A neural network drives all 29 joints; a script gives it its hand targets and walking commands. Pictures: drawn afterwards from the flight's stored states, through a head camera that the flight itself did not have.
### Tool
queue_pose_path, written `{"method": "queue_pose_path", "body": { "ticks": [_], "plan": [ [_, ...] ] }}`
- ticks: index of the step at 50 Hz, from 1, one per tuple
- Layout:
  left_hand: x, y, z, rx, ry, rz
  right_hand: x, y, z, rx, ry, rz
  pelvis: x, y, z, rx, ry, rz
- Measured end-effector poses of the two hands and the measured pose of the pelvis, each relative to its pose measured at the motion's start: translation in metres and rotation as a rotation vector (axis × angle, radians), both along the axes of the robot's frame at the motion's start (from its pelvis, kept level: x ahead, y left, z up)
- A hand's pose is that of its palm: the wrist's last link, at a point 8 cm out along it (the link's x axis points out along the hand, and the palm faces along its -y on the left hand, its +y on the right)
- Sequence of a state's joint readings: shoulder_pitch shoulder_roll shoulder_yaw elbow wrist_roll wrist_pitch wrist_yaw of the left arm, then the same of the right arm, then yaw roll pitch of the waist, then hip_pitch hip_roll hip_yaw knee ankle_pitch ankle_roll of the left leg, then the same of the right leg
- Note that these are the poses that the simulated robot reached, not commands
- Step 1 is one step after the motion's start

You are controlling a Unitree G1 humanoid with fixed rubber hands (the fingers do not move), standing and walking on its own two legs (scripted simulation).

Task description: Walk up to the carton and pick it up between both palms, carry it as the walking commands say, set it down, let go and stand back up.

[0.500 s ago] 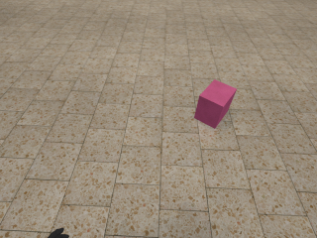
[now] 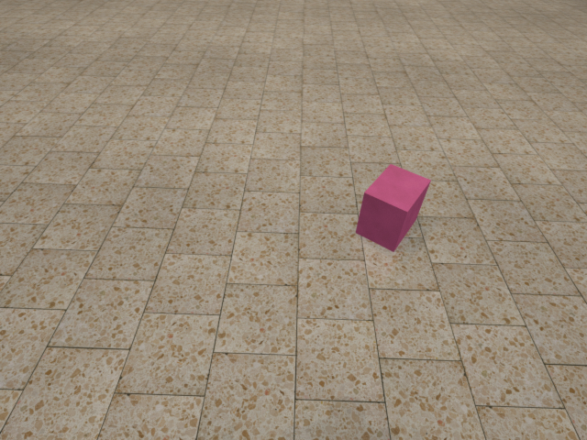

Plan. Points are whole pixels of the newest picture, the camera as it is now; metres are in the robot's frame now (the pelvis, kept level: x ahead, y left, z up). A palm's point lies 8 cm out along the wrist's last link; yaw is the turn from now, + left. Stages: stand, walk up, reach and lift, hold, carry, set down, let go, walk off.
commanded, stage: walk up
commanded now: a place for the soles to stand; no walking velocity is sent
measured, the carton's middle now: (392, 207) +1.29 -0.41 -0.65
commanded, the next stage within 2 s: none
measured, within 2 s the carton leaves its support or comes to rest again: neither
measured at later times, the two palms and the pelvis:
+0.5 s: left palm (156, 402) +0.22 +0.23 -0.12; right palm out of the picture +0.09 -0.43 -0.09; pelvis +0.08 -0.08 -0.03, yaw -13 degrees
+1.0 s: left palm (256, 290) +0.42 +0.10 -0.10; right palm out of the picture +0.19 -0.52 -0.11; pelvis +0.23 -0.19 -0.03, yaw -19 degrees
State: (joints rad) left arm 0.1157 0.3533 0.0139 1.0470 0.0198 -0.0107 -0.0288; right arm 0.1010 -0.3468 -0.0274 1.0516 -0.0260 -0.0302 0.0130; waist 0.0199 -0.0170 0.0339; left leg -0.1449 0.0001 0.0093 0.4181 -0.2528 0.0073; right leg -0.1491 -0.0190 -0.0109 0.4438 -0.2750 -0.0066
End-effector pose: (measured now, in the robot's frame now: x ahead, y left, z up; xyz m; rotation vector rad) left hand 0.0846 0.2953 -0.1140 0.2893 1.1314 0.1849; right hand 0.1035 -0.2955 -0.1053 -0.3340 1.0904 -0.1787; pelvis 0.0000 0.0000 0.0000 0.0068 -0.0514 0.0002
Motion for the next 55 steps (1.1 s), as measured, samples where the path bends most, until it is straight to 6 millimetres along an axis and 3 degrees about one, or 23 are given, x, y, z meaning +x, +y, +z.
{"method": "queue_pose_path", "body": {
  "ticks": [5,10,14,18,23,28,31,34,40,42,47,51,55],
  "plan": [
    [0.016,0.007,0.005,0.03,0.027,-0.082,-0.022,-0.043,0.014,-0.069,-0.101,-0.097,0.006,-0.01,-0.005,0.025,0.007,-0.083],
    [0.061,-0.005,0.02,0.067,-0.03,-0.162,-0.057,-0.1,0.017,-0.138,-0.079,-0.185,0.024,-0.033,-0.011,0.03,-0.01,-0.151],
    [0.092,-0.019,0.02,0.122,-0.097,-0.204,-0.058,-0.135,0.004,-0.157,-0.067,-0.212,0.04,-0.059,-0.029,0.008,-0.008,-0.17],
    [0.104,-0.039,0.017,0.102,-0.128,-0.195,-0.037,-0.134,0.001,-0.113,-0.054,-0.182,0.05,-0.071,-0.027,-0.028,-0.01,-0.166],
    [0.122,-0.058,0.005,0.054,-0.099,-0.221,-0.011,-0.126,0.011,-0.087,-0.087,-0.162,0.071,-0.078,-0.023,-0.021,0.003,-0.197],
    [0.172,-0.092,-0.007,0.025,-0.085,-0.308,-0.034,-0.138,0.015,-0.143,-0.07,-0.259,0.094,-0.09,-0.025,0.018,-0.003,-0.25],
    [0.206,-0.119,0.001,0.0,-0.101,-0.361,-0.049,-0.148,0.021,-0.146,-0.028,-0.313,0.111,-0.103,-0.017,0.027,-0.005,-0.268],
    [0.239,-0.143,0.013,-0.005,-0.115,-0.411,-0.05,-0.163,0.022,-0.146,-0.009,-0.343,0.13,-0.116,-0.013,0.023,0.002,-0.309],
    [0.313,-0.184,0.025,0.079,-0.188,-0.502,-0.031,-0.206,0.001,-0.122,0.012,-0.373,0.164,-0.157,-0.027,0.004,0.013,-0.352],
    [0.328,-0.191,0.025,0.099,-0.22,-0.487,-0.017,-0.213,-0.007,-0.103,0.024,-0.375,0.173,-0.168,-0.032,-0.008,0.012,-0.35],
    [0.337,-0.2,0.021,0.093,-0.199,-0.441,0.044,-0.222,-0.007,-0.065,-0.003,-0.318,0.205,-0.185,-0.028,-0.037,0.019,-0.339],
    [0.343,-0.197,0.007,0.083,-0.158,-0.406,0.095,-0.231,0.0,-0.079,-0.047,-0.261,0.233,-0.194,-0.03,-0.017,0.014,-0.335],
    [0.357,-0.214,-0.007,0.071,-0.086,-0.405,0.119,-0.25,0.006,-0.122,-0.099,-0.289,0.263,-0.205,-0.033,0.017,0.01,-0.372]
  ]
}}
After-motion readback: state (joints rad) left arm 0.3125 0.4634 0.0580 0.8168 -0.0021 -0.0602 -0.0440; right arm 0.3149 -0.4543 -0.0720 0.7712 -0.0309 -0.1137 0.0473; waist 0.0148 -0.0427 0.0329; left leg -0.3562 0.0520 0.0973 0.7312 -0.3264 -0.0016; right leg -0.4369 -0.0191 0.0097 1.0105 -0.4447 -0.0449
